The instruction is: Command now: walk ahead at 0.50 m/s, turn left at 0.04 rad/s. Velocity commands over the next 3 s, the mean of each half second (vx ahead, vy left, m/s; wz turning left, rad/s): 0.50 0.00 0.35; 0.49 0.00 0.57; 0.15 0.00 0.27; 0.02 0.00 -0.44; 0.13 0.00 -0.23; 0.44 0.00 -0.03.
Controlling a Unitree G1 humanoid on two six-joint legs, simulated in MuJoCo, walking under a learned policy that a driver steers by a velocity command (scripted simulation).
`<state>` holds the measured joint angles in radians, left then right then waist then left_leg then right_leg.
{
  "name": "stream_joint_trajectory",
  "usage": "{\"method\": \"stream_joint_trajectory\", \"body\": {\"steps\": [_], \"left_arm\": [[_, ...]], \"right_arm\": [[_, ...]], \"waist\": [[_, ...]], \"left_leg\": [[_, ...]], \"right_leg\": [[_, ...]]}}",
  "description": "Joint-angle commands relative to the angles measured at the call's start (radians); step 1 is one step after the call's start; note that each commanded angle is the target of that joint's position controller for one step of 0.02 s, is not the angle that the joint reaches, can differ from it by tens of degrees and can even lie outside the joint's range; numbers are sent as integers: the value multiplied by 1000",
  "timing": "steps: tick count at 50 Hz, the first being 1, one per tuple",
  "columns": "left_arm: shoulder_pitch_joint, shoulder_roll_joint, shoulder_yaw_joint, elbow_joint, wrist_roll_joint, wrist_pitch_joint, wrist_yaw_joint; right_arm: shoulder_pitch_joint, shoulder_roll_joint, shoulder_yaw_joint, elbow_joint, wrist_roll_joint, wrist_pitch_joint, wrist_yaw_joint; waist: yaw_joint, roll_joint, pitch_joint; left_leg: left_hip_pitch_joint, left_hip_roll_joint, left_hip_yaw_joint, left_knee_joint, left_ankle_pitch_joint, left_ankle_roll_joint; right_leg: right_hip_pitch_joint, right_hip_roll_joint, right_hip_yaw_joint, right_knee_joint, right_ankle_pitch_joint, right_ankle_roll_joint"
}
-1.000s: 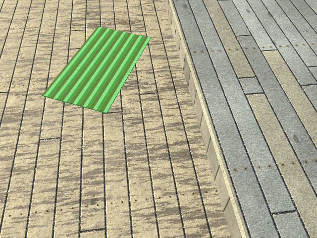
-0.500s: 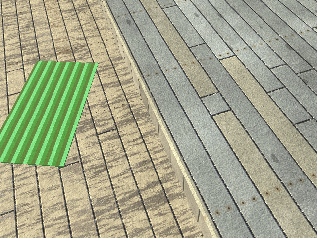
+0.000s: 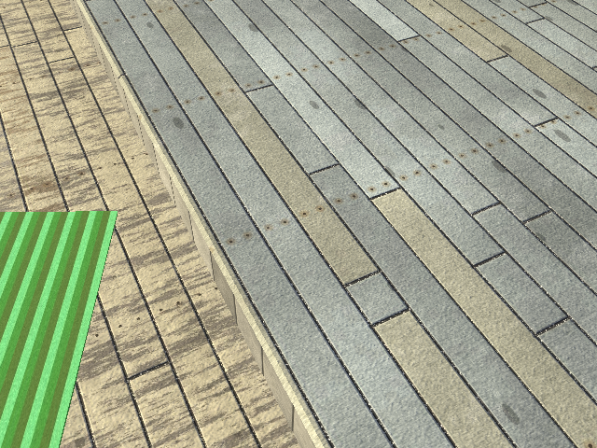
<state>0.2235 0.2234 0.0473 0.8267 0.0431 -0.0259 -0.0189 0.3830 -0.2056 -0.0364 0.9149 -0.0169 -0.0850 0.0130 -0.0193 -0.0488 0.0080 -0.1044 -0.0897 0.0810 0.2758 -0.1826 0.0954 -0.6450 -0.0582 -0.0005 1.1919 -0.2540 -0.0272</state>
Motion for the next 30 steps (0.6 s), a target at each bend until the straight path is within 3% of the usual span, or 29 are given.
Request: {"method": "stream_joint_trajectory", "body": {"steps": [1,6,7,8,10,11,12,13,14,15,16,17,18,19,20,21,22,23,24,25,26,28,30], "left_arm": [[-54,37,6,-70,7,-7,4],[-307,-3,-11,-205,-5,-12,28],[-359,-14,-22,-241,-8,-14,31],[-417,-37,-40,-287,1,-14,32],[-484,-65,-69,-356,-7,-18,28],[-511,-72,-78,-396,6,-16,28],[-521,-86,-93,-425,-2,-17,27],[-534,-77,-98,-450,-1,-20,26],[-455,-79,-106,-432,-14,-15,14],[-361,-83,-94,-378,-24,-9,11],[-231,-64,-73,-333,-26,-1,19],[-5,-18,-46,-268,-22,-1,30],[148,65,-10,-230,-4,-8,39],[248,202,27,-196,32,-28,47],[196,256,41,-172,7,-12,46],[44,205,34,-182,-11,-8,34],[-38,123,19,-159,-22,-8,30],[-73,30,-1,-125,-13,-13,32],[-85,-24,-15,-103,-3,-22,36],[-86,-42,-16,-78,4,-31,36],[-81,-31,-9,-56,4,-41,35],[-73,9,9,-27,-11,-65,29],[-58,38,22,-21,-19,-81,26]], "right_arm": [[85,-105,-17,-10,2,-11,-11],[263,-127,-26,39,-19,-7,-47],[277,-125,-25,47,-22,-11,-54],[289,-112,-23,63,-20,-12,-59],[271,-102,-19,79,-18,-16,-62],[265,-102,-20,85,-11,-15,-74],[244,-118,-19,95,-8,-10,-80],[236,-125,-23,91,10,-3,-80],[167,-129,-22,56,30,13,-63],[99,-134,-20,16,46,15,-37],[107,-190,-32,13,51,9,-19],[109,-236,-49,25,48,5,-15],[73,-266,-68,21,44,-8,-11],[31,-189,-62,-38,66,-24,8],[54,-109,-59,-102,28,-18,30],[117,-58,-55,-104,2,-5,36],[65,-57,-52,-123,-10,18,31],[7,-24,-45,-146,-23,40,23],[-29,-3,-37,-178,-24,59,14],[-30,-5,-36,-190,-14,77,11],[-35,-18,-39,-205,-3,91,9],[-63,-55,-52,-228,-5,99,4],[-123,-84,-61,-251,-14,102,7]], "waist": [[5,97,33],[-55,80,82],[-58,62,100],[-51,48,121],[-36,77,131],[-26,80,128],[-18,92,122],[-19,91,101],[16,53,39],[20,87,-19],[73,196,-128],[177,247,-250],[262,223,-342],[270,-92,-415],[173,-310,-466],[57,-184,-375],[20,-90,-207],[-3,-39,-52],[-23,-44,4],[-40,-41,20],[-53,-50,29],[-75,-67,48],[-70,-52,47]], "left_leg": [[92,302,-276,-130,211,184],[368,406,-457,-93,112,280],[381,412,-464,-84,93,269],[346,400,-452,-58,117,233],[252,355,-411,-103,42,181],[220,354,-410,-121,114,150],[195,341,-367,-166,165,126],[147,318,-323,-210,246,106],[-37,269,-226,-304,345,108],[-220,221,-168,-287,624,112],[-194,255,-150,-157,1122,104],[-88,266,-143,98,1424,70],[-73,247,-152,409,1382,18],[-251,100,-169,835,604,-26],[-384,-48,-275,1137,-76,-35],[-475,1,-330,1288,-69,-20],[-531,59,-231,1296,-31,-11],[-586,100,-195,1275,-18,-2],[-579,115,-204,1230,-8,-2],[-549,117,-212,1192,-11,-5],[-540,110,-214,1153,7,-14],[-565,94,-209,1079,109,-33],[-572,91,-185,977,218,-54]], "right_leg": [[-198,-33,-25,84,6,16],[-804,-35,7,719,-304,10],[-908,-36,25,797,-362,-3],[-964,-31,46,850,-406,-25],[-962,-30,29,784,-438,-46],[-922,-49,69,709,-447,-63],[-875,-48,48,614,-438,-74],[-739,-56,32,463,-380,-80],[-349,-32,-78,183,-177,-82],[13,25,-164,91,-72,-88],[228,85,-176,122,-82,-98],[381,133,-142,75,-135,-109],[501,89,-7,-66,-210,-128],[610,-144,428,-330,-255,-184],[567,-287,892,-696,-170,-196],[478,-342,952,-739,-311,-209],[324,-313,829,-708,-459,-199],[173,-286,680,-664,-552,-160],[57,-259,548,-640,-501,-127],[-4,-241,430,-650,-461,-97],[-28,-241,360,-668,-405,-86],[-3,-241,237,-710,-228,-88],[53,-241,121,-737,-101,-95]]}}
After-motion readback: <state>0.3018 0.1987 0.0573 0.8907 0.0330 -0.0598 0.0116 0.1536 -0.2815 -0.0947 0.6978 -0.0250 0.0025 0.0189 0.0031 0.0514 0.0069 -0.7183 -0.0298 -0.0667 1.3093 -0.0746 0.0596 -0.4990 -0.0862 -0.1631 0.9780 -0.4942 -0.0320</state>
